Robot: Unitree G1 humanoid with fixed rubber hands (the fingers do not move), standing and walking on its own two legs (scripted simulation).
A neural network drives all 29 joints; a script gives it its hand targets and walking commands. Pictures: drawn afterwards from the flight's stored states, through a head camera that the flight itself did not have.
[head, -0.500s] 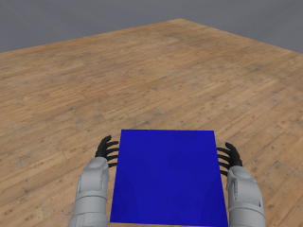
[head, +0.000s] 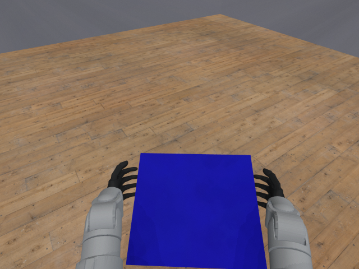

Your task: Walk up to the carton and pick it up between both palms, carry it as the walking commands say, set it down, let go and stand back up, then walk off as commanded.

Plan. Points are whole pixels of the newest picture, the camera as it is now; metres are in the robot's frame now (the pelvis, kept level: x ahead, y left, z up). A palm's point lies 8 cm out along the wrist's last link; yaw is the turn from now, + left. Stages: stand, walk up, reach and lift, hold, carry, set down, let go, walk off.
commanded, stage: hold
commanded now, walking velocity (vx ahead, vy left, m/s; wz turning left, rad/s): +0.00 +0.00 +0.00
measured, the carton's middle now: (193, 210) +0.29 -0.02 -0.05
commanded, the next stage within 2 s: set down in 0.06 s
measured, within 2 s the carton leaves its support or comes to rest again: neither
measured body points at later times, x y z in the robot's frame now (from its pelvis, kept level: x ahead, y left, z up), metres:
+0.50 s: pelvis -0.01 +0.01 -0.01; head +0.03 +0.01 +0.44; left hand +0.31 +0.17 -0.03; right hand +0.28 -0.20 -0.03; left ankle +0.03 +0.13 -0.75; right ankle -0.02 -0.12 -0.75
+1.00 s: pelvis -0.05 +0.01 -0.06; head +0.13 +0.01 +0.35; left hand +0.33 +0.17 -0.13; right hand +0.30 -0.20 -0.13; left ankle +0.03 +0.13 -0.75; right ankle -0.02 -0.12 -0.75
